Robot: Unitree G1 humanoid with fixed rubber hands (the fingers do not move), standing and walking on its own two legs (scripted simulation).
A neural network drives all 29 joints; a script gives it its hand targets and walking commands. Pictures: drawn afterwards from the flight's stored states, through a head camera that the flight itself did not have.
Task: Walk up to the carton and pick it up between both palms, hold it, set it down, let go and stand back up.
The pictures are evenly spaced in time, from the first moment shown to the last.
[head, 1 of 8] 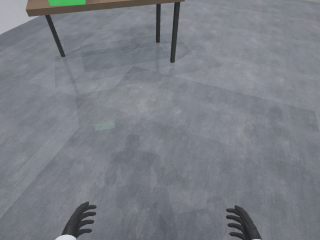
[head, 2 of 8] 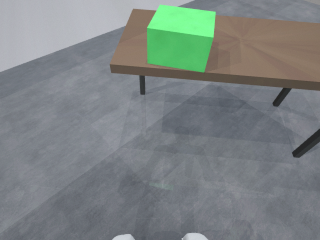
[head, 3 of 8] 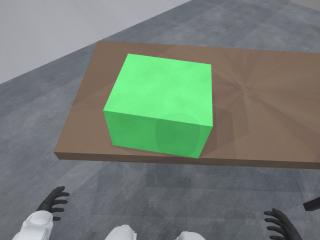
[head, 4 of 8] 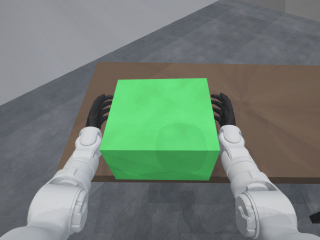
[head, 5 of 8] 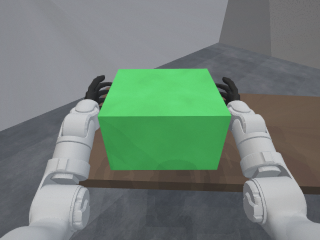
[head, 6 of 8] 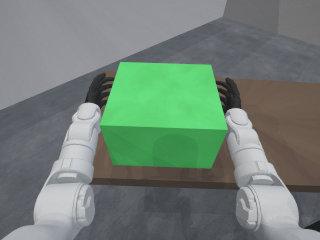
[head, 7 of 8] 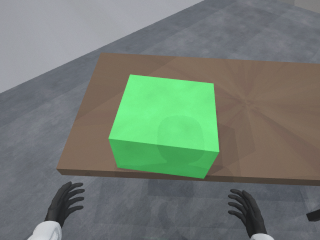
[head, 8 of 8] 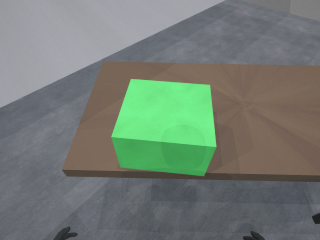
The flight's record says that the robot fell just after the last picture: no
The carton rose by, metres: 0.19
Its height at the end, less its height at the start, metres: +0.00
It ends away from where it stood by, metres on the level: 0.02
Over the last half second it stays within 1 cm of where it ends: yes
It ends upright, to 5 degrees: yes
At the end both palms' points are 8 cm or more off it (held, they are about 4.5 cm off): yes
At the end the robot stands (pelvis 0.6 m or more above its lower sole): yes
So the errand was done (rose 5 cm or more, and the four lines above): yes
